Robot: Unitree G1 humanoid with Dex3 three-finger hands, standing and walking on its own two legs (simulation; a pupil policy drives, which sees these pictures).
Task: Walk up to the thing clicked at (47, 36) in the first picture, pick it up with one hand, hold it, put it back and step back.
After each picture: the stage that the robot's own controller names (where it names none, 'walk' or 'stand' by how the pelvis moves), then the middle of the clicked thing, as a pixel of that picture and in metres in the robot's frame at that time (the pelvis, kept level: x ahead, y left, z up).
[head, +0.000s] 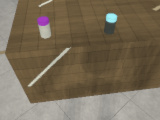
stand; (44, 27) +0.84 +0.21 -0.09
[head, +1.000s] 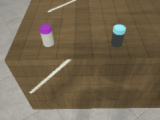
rise first; (47, 35) +0.76 +0.23 -0.08
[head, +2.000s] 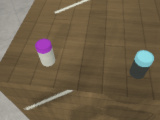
rise first; (45, 53) +0.53 +0.18 -0.06
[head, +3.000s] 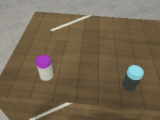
stand; (45, 68) +0.52 +0.17 -0.09
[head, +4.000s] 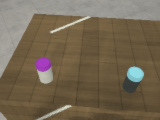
stand; (44, 70) +0.51 +0.17 -0.10
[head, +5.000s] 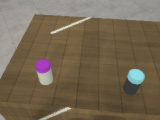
stand; (44, 72) +0.51 +0.17 -0.10
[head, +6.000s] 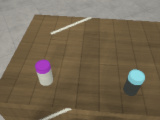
stand; (44, 73) +0.50 +0.17 -0.10
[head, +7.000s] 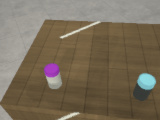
rise first; (53, 76) +0.49 +0.16 -0.09
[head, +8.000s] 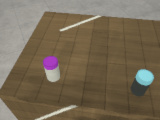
go down; (52, 69) +0.51 +0.16 -0.09
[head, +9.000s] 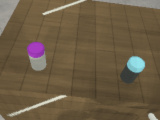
go down; (37, 56) +0.53 +0.15 -0.06
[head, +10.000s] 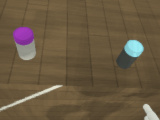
go down; (25, 44) +0.53 +0.15 -0.02
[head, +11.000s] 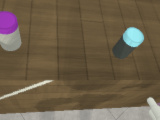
close in; (8, 32) +0.52 +0.16 +0.00
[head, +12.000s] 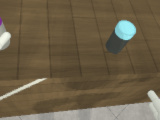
close; out of the picture +0.53 +0.18 +0.02
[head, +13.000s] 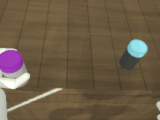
lift; (14, 69) +0.40 +0.18 +0.03
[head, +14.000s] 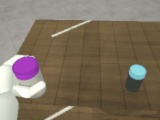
lift; (30, 78) +0.32 +0.15 +0.14
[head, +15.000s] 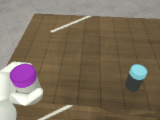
hold; (27, 85) +0.31 +0.16 +0.10
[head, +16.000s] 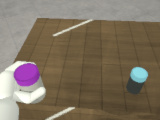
hold; (31, 84) +0.32 +0.15 +0.10
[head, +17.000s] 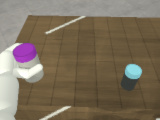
crouch; (29, 63) +0.40 +0.15 +0.11
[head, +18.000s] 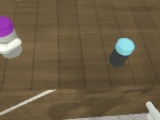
lower; (6, 38) +0.50 +0.17 +0.06
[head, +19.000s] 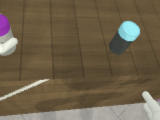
lower; (0, 36) +0.51 +0.16 +0.02
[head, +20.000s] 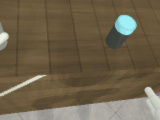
lower; out of the picture +0.52 +0.17 +0.03
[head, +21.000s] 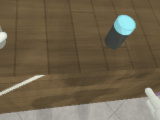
lower; out of the picture +0.52 +0.18 +0.03
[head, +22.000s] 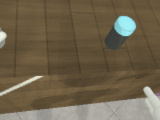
lower; out of the picture +0.52 +0.18 +0.03
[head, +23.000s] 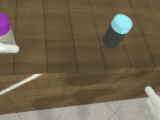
withdraw; (0, 34) +0.52 +0.14 +0.03
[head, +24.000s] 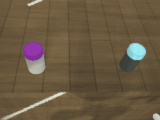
sink last; (35, 58) +0.48 +0.13 -0.02
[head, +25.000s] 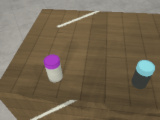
stand; (53, 68) +0.49 +0.14 -0.04
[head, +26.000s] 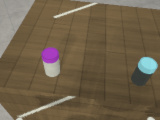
stand; (51, 62) +0.49 +0.13 -0.03
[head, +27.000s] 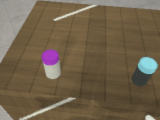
stand; (51, 64) +0.49 +0.13 -0.03
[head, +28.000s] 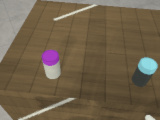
stand; (51, 64) +0.48 +0.13 -0.03
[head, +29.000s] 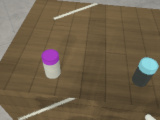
stand; (51, 64) +0.48 +0.13 -0.03
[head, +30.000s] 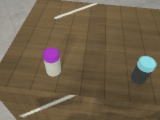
stand; (52, 62) +0.49 +0.12 -0.04
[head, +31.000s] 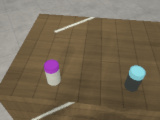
stand; (52, 73) +0.50 +0.14 -0.09
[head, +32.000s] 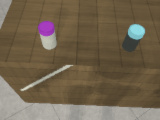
walk; (48, 35) +0.59 +0.13 -0.07
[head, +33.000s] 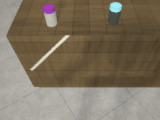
walk; (50, 15) +0.86 +0.19 -0.08
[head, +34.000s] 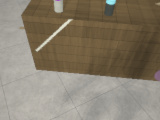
stand; (58, 3) +1.14 +0.15 -0.08
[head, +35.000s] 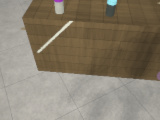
stand; (59, 4) +1.12 +0.15 -0.10
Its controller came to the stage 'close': yes
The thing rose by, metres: 0.22
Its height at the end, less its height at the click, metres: +0.00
